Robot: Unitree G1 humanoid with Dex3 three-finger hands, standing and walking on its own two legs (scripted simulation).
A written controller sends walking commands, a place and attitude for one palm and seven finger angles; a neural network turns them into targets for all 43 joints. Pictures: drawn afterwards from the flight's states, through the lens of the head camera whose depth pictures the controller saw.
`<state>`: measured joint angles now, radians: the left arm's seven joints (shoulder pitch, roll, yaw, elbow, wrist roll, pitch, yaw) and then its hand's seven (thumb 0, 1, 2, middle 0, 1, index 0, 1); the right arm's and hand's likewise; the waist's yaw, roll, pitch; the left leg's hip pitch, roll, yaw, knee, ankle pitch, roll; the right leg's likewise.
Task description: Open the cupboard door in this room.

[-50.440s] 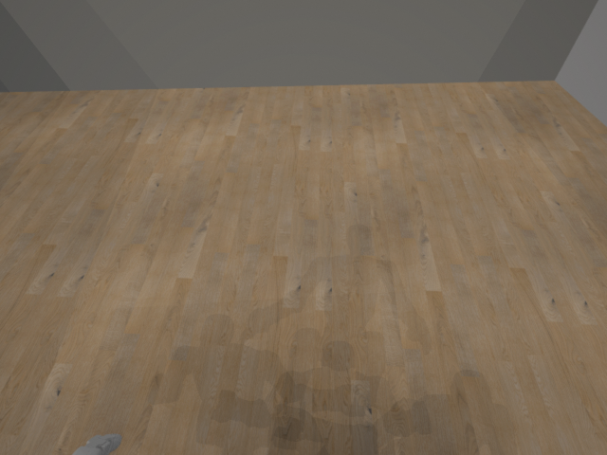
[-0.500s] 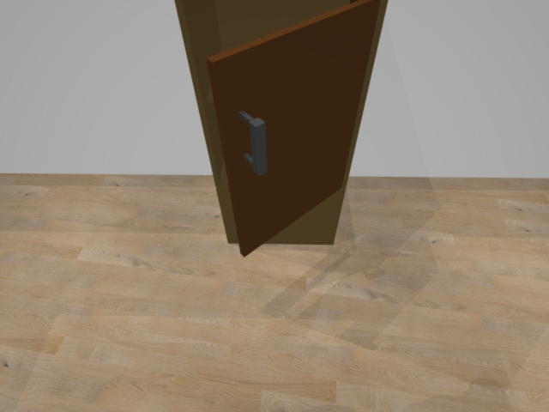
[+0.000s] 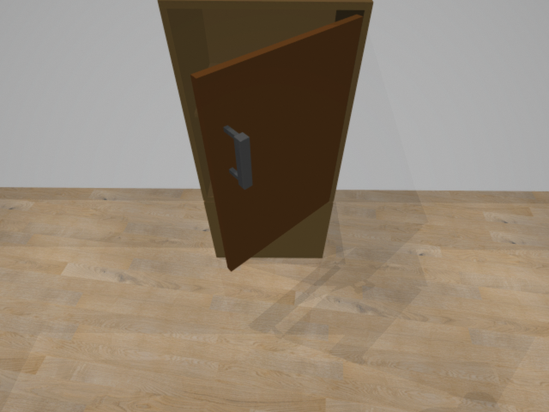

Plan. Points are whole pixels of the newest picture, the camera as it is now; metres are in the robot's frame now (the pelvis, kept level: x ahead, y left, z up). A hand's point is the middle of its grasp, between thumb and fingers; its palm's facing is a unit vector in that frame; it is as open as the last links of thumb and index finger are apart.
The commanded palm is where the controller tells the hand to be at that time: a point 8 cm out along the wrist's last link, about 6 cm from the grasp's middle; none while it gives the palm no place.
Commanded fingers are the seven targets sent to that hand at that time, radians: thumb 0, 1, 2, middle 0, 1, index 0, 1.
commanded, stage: look to check the result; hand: left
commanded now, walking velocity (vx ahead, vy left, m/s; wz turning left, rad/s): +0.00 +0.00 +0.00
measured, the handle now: (237, 157) +0.56 +0.11 +0.05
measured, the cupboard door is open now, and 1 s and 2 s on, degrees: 42 42 42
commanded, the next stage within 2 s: walk to a spot facing it in 0.58 s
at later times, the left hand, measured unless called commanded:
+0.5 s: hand out of the picture -0.01 +0.16 -0.17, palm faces +0.05 -0.98 -0.20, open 7.4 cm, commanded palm none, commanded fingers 0.00 0.90 0.90 -0.20 -0.30 -0.20 -0.30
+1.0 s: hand out of the picture +0.01 +0.19 -0.18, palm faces -0.04 -0.98 -0.21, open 7.4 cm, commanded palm none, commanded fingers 0.00 0.90 0.90 -0.20 -0.30 -0.20 -0.30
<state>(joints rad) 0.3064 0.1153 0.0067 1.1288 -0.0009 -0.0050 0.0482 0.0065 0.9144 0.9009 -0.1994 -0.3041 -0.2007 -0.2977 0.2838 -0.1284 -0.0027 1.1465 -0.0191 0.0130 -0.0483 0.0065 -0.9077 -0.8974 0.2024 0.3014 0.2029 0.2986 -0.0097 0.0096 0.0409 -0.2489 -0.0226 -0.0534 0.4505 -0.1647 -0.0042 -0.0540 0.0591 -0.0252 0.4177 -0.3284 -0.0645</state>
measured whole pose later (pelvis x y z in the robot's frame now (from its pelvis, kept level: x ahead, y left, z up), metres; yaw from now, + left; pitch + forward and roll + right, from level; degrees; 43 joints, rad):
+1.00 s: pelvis +0.01 +0.01 -0.01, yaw -7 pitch -1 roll +0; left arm 0.29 0.16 0.06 1.07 0.01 0.05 0.02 0.00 0.90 0.90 -0.20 -0.30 -0.20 -0.30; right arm 0.22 -0.17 -0.05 1.07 -0.02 0.04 -0.06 0.01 -0.91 -0.90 0.20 0.30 0.21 0.30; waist 0.01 0.00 0.08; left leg -0.29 0.03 0.05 0.56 -0.25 -0.01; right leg -0.13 0.10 0.08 0.52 -0.37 -0.07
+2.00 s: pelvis -0.03 -0.03 -0.01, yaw -41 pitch +1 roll +0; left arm 0.14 0.23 0.06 0.89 0.02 0.04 0.00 0.00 0.90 0.90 -0.20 -0.30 -0.20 -0.30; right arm 0.20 -0.26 -0.07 0.93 -0.01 0.07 -0.03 0.01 -0.90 -0.90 0.21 0.30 0.21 0.30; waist -0.01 0.04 0.14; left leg -0.44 0.10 0.04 1.03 -0.50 -0.06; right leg -0.32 0.01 0.00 0.62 -0.32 -0.02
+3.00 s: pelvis +0.08 -0.25 -0.01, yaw -76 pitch +1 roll -1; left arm 0.25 0.22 0.08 1.03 0.03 0.01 -0.03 0.01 0.90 0.90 -0.20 -0.30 -0.20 -0.30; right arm 0.20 -0.18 -0.03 0.89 -0.04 -0.08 -0.01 0.00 -0.91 -0.90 0.20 0.30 0.21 0.30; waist 0.00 -0.05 0.06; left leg -0.35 0.09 0.15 0.62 -0.29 0.01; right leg -0.39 0.00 0.00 1.14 -0.42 -0.03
